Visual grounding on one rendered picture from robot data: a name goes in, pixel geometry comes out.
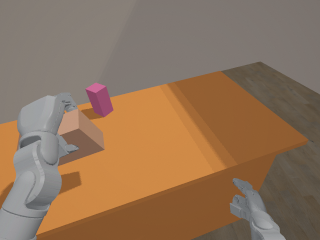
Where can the right robot forearm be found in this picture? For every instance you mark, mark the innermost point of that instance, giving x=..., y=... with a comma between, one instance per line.
x=263, y=227

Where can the right robot hand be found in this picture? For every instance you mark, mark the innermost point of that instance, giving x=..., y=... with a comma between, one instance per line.
x=243, y=207

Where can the table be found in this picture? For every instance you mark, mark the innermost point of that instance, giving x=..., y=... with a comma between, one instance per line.
x=171, y=153

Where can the left robot hand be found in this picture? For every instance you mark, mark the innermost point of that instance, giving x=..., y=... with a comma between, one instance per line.
x=45, y=115

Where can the sponge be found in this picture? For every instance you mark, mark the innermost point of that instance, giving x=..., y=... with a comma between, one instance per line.
x=77, y=129

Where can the left robot forearm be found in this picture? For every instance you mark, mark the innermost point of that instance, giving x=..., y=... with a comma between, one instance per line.
x=37, y=183

